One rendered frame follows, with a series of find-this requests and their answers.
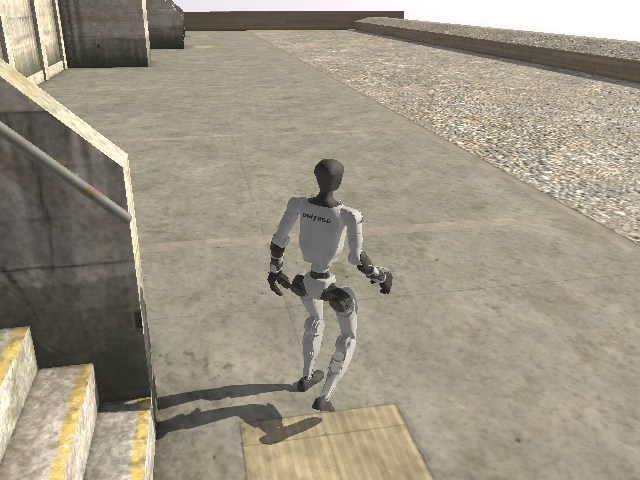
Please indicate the robot right forearm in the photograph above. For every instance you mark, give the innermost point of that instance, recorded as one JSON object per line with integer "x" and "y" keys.
{"x": 371, "y": 272}

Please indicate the left robot upper arm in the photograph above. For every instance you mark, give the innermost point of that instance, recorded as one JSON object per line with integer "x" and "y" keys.
{"x": 288, "y": 220}

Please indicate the left robot hand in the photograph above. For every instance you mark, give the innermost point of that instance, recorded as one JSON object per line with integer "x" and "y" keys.
{"x": 281, "y": 279}

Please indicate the right robot upper arm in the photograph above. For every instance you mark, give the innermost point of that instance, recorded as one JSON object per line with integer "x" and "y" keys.
{"x": 353, "y": 219}

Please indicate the right robot hand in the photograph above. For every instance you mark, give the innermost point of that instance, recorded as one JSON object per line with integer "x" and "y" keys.
{"x": 386, "y": 285}

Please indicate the robot head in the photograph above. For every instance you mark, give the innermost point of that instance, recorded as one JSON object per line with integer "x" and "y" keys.
{"x": 329, "y": 173}

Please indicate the robot torso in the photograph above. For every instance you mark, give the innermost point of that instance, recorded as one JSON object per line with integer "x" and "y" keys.
{"x": 321, "y": 240}

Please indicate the robot left forearm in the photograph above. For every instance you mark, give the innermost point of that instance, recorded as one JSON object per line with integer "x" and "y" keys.
{"x": 276, "y": 257}

